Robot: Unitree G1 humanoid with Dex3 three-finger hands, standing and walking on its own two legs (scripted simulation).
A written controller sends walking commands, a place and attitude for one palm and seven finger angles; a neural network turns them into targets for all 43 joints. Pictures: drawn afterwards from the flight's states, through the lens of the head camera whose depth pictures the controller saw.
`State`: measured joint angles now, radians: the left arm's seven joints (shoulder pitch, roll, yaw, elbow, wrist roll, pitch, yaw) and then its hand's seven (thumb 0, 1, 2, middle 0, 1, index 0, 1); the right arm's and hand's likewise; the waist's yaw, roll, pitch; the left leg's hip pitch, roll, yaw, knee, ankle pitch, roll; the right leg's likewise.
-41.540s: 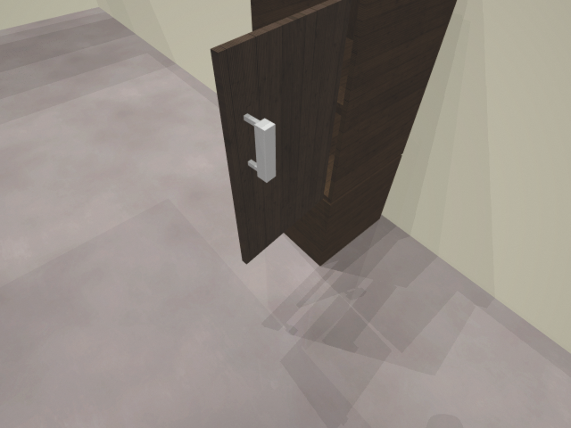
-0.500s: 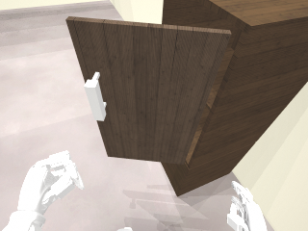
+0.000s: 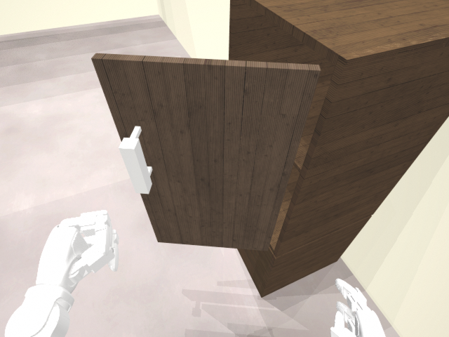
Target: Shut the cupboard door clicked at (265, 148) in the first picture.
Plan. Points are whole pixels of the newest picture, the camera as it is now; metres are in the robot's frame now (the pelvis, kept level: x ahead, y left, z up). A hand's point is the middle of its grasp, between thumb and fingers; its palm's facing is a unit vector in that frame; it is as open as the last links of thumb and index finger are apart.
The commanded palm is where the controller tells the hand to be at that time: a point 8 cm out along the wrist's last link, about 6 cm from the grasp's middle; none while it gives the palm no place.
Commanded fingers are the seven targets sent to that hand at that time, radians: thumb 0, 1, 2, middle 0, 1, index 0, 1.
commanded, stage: raise the hand and make a fist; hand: left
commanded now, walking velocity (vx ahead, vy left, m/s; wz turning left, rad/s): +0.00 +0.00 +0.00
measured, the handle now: (140, 159) +0.42 +0.19 +0.09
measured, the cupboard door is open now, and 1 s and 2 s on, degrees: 62 62 62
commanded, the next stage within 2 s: bring the fist close to the handle in 0.22 s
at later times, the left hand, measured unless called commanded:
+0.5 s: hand (125, 250) +0.23 +0.17 +0.09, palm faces +0.01 -1.00 -0.06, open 3.1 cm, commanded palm +0.22 +0.22 +0.10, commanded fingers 0.00 0.90 0.90 -1.30 -1.50 -1.30 -1.50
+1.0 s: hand (137, 220) +0.28 +0.16 +0.10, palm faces +0.00 -1.00 -0.05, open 3.1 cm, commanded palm +0.26 +0.21 +0.10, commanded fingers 0.00 0.90 0.90 -1.30 -1.50 -1.30 -1.50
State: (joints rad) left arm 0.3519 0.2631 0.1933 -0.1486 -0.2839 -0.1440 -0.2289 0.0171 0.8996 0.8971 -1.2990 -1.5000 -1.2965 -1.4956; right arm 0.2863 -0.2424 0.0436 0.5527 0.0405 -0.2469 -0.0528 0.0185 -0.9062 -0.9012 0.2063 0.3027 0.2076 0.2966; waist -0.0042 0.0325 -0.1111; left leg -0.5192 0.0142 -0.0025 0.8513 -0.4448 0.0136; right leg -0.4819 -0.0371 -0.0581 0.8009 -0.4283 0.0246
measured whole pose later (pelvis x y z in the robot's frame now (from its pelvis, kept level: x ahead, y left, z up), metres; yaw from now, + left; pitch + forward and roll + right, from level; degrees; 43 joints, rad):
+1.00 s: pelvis +0.00 -0.02 +0.00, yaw +0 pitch +6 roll +0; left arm 0.10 0.25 0.18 0.10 -0.25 -0.20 -0.20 0.02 0.90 0.90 -1.30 -1.50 -1.30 -1.50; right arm 0.26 -0.26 0.02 0.60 0.04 -0.20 -0.05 0.02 -0.91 -0.90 0.20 0.30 0.21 0.30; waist -0.01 0.03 -0.08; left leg -0.48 0.02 0.00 0.80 -0.41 -0.01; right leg -0.47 -0.03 -0.05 0.79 -0.42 0.00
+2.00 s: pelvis -0.01 -0.01 +0.01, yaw -1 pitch +6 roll +0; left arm -0.19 0.27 0.18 0.40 -0.22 -0.21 -0.21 0.02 0.90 0.90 -1.30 -1.50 -1.30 -1.50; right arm 0.24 -0.25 0.03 0.61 0.05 -0.12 -0.05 0.02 -0.91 -0.90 0.20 0.30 0.21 0.30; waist -0.03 0.03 -0.06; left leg -0.48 0.02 0.01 0.77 -0.39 0.00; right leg -0.47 -0.03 -0.04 0.76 -0.39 0.01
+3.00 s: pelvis -0.02 +0.00 -0.01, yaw -2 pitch +14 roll -1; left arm -0.83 0.43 0.25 1.08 -0.17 -0.29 -0.45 0.02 0.90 0.90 -1.30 -1.50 -1.30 -1.50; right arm 0.36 -0.27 0.03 0.66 0.03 -0.02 -0.04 0.01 -0.91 -0.90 0.21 0.30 0.21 0.30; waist -0.15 0.01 -0.07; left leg -0.71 0.02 0.03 0.88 -0.41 0.02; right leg -0.69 -0.03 -0.02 0.84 -0.39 0.02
